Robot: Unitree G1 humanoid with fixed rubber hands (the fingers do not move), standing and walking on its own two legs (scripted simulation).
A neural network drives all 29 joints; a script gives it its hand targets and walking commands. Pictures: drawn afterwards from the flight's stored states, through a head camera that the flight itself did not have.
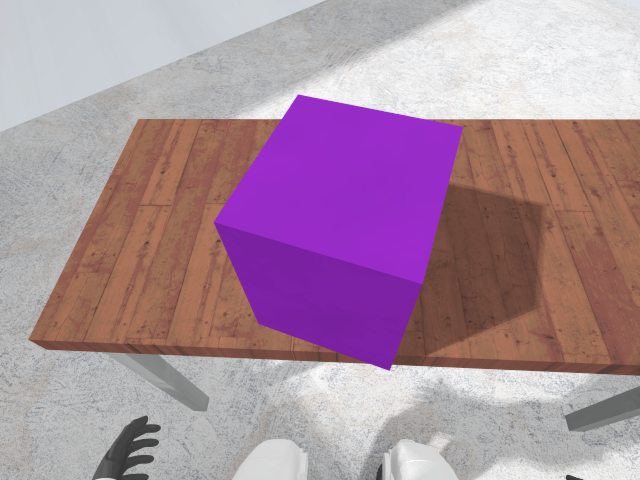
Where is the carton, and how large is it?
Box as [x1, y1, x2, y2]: [214, 94, 462, 370]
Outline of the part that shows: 298,94 216,217 214,223 258,323 389,370 423,280 462,127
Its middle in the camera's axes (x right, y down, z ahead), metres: +0.04 +0.00 +0.50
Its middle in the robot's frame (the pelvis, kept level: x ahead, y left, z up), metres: +0.38 -0.01 +0.05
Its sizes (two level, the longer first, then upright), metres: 0.210 0.200 0.250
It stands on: a table, 0.68 m high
